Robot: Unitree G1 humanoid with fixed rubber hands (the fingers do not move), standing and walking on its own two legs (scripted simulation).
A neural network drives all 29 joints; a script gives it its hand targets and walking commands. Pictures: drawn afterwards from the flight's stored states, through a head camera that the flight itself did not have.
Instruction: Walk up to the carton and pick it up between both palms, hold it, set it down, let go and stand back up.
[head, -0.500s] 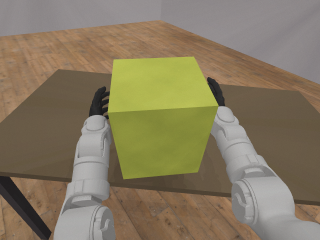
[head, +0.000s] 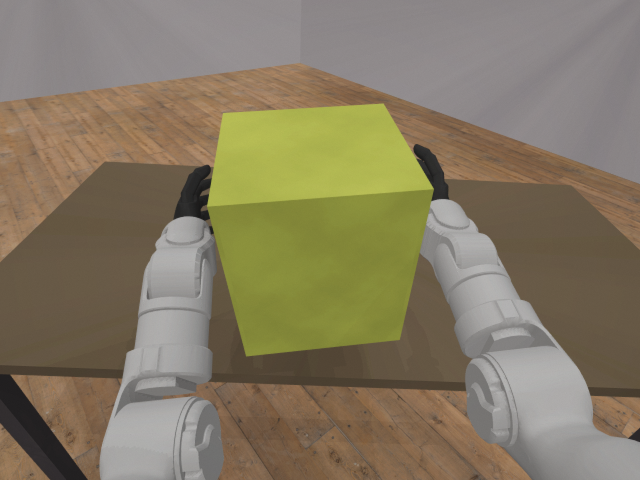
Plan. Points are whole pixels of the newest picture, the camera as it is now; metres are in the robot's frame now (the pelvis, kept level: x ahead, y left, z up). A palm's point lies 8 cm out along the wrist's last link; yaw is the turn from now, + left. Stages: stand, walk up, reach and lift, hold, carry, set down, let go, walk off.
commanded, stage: reach and lift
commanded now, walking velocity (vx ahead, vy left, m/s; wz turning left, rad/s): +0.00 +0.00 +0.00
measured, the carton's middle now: (314, 230) +0.40 -0.01 +0.18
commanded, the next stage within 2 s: hold in 1.06 s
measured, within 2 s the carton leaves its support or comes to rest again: neither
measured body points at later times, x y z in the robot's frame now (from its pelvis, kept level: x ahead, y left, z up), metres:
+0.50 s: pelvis +0.00 +0.01 +0.00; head -0.07 +0.03 +0.44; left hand +0.40 +0.15 +0.22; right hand +0.40 -0.15 +0.26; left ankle +0.04 +0.14 -0.75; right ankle +0.02 -0.11 -0.75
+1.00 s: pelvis +0.01 +0.00 +0.00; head -0.07 +0.01 +0.44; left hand +0.40 +0.14 +0.24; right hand +0.40 -0.16 +0.27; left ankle +0.04 +0.14 -0.75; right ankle +0.02 -0.11 -0.75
